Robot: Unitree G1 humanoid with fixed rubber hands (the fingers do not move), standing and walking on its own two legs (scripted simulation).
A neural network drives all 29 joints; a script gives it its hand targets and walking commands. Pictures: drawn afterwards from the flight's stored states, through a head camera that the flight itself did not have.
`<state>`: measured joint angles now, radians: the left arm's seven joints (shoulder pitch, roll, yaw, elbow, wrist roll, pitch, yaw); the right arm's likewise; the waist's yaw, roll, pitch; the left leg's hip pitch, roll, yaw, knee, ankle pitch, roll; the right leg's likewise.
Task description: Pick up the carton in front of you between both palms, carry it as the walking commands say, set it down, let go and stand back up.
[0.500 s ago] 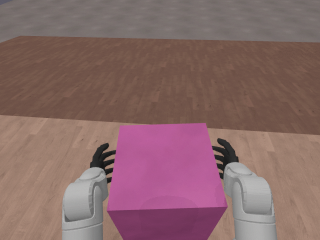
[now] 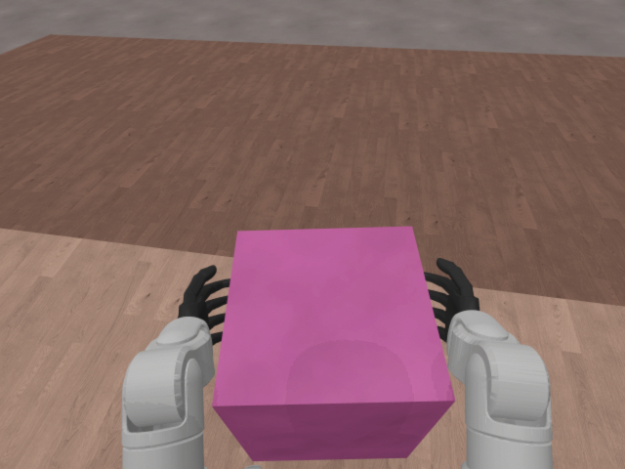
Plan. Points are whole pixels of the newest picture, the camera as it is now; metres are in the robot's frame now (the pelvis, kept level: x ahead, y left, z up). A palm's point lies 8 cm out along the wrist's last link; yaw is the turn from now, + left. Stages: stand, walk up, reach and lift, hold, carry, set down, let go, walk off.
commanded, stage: carry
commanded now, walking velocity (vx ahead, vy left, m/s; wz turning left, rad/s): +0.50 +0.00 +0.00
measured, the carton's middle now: (327, 351) +0.28 +0.01 +0.01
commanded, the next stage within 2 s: none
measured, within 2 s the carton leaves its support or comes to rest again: neither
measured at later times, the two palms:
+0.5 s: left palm (245, 143) +0.63 +0.16 +0.07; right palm (419, 147) +0.60 -0.14 +0.08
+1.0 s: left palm (285, 48) +0.97 +0.11 +0.09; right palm (415, 47) +0.98 -0.19 +0.09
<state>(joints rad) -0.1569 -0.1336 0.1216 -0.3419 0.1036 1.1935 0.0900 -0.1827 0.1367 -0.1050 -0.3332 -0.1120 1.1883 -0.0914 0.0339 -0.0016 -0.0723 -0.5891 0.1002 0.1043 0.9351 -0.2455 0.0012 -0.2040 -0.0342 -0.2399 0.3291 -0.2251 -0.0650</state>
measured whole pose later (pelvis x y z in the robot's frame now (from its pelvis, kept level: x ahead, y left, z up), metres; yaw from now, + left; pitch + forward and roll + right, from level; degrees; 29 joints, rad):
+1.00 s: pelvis +0.68 -0.04 +0.00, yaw -1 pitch +5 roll +1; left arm -0.26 -0.13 0.15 -0.29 0.10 1.17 0.09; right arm -0.26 0.13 -0.14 -0.31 -0.12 1.17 -0.09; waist 0.03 0.01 -0.05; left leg -0.65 0.10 0.09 0.88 -0.19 0.02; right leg -0.16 -0.03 -0.23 0.35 -0.27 -0.06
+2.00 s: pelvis +1.37 -0.05 -0.06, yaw -2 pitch +7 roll +1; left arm -0.66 -0.03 0.23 0.01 0.04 1.17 0.14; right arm -0.66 0.04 -0.24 -0.03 -0.08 1.18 -0.13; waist 0.07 0.00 0.04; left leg -0.68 0.02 0.04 0.71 -0.06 0.05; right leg -0.22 0.06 -0.09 0.52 -0.30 -0.11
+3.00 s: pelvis +2.01 -0.09 -0.14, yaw -2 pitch +6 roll +1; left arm -0.67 -0.02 0.21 0.09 0.03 1.16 0.14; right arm -0.66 0.02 -0.23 0.04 -0.07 1.18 -0.14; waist 0.07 0.00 -0.02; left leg -0.69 0.03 0.03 0.70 -0.01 0.04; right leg -0.20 0.07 -0.07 0.52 -0.30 -0.10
